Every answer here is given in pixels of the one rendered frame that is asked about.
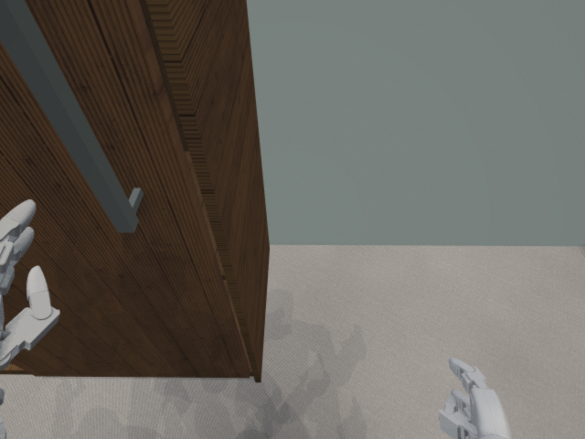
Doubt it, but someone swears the robot left hand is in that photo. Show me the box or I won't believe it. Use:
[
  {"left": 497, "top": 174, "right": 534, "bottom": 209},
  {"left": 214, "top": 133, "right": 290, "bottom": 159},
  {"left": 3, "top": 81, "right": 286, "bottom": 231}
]
[{"left": 0, "top": 199, "right": 60, "bottom": 371}]

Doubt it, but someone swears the handle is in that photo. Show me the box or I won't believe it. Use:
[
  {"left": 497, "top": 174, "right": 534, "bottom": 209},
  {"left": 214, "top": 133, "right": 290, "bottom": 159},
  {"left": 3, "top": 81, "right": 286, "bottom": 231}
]
[{"left": 0, "top": 0, "right": 144, "bottom": 233}]

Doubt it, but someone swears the robot right hand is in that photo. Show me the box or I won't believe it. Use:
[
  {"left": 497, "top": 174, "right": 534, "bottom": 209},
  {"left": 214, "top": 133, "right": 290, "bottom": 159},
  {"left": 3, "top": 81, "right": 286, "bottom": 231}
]
[{"left": 439, "top": 358, "right": 512, "bottom": 439}]

